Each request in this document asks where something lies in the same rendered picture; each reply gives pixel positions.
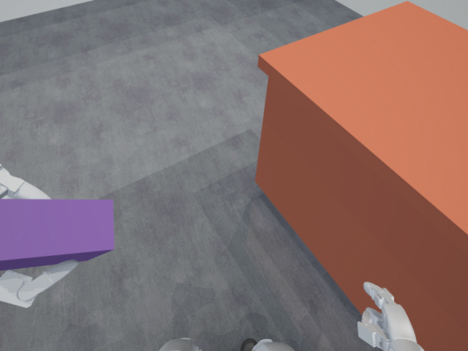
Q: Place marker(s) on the left robot hand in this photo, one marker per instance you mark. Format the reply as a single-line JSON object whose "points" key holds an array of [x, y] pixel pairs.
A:
{"points": [[15, 287]]}

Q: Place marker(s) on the sponge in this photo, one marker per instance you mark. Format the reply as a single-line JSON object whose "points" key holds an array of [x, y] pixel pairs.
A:
{"points": [[38, 232]]}

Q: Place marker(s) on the table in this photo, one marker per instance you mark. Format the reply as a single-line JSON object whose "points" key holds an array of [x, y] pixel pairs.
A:
{"points": [[364, 151]]}

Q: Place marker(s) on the robot right shin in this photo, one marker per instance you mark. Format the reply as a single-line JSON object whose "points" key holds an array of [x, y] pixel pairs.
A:
{"points": [[262, 341]]}

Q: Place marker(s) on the right robot hand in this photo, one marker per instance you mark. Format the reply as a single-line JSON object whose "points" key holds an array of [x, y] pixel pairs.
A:
{"points": [[379, 330]]}

